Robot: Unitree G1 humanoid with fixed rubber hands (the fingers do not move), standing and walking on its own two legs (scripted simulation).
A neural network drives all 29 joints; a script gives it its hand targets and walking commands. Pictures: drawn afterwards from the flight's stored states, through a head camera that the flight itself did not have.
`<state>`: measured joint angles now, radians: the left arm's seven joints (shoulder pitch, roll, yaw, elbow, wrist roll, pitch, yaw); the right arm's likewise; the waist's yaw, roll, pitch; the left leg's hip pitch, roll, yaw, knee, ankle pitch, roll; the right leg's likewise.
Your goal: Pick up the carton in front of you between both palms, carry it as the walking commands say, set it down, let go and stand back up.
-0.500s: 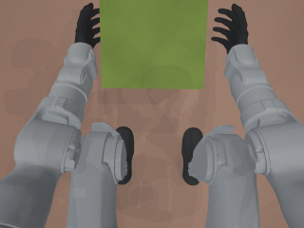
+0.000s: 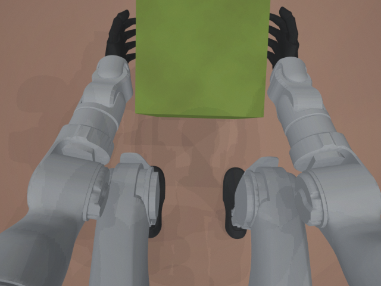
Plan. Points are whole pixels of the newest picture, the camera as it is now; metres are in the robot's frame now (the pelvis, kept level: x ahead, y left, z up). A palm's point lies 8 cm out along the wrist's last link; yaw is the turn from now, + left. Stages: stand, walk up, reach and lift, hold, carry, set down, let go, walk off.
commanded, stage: reach and lift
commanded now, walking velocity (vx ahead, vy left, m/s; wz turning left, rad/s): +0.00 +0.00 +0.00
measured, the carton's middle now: (198, 69) +0.51 +0.01 -0.21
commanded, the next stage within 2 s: none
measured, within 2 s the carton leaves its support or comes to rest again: neither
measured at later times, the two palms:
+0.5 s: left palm (43, 40) +0.46 +0.18 +0.05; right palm (341, 23) +0.49 -0.12 +0.06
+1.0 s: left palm out of the picture +0.44 +0.17 +0.21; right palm out of the picture +0.46 -0.13 +0.22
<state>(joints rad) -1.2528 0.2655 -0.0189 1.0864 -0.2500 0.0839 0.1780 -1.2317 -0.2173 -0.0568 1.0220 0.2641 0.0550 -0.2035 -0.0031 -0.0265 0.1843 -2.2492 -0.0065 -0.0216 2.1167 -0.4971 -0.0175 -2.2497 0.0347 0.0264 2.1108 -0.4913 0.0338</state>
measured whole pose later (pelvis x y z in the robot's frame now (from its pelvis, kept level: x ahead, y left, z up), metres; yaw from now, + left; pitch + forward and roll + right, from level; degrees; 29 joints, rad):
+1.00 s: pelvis +0.08 +0.00 +0.26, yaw +2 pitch +30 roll +0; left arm -0.51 -0.08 0.31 0.61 0.16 0.30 0.06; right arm -0.52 0.12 -0.36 0.58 -0.15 0.26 -0.06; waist 0.01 0.00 -0.24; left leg -1.31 -0.06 -0.05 1.26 -0.47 -0.01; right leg -1.30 0.06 0.07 1.26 -0.48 0.02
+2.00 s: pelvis +0.10 +0.00 +0.39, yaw +2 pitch -5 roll +0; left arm -0.33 -0.17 0.33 0.39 0.33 0.63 -0.02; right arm -0.39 0.19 -0.36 0.42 -0.33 0.57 0.02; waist 0.00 0.01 0.04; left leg -0.16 -0.03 -0.08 0.44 -0.19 0.00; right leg -0.16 0.03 0.09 0.45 -0.21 0.00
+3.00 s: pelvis +0.11 +0.00 +0.40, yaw +2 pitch -5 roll +0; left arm -0.28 -0.16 0.23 0.25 0.27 0.79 0.00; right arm -0.31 0.16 -0.26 0.25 -0.28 0.74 0.01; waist -0.01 0.01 0.00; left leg -0.12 -0.03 -0.06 0.42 -0.27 0.00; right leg -0.12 0.03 0.09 0.45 -0.30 0.00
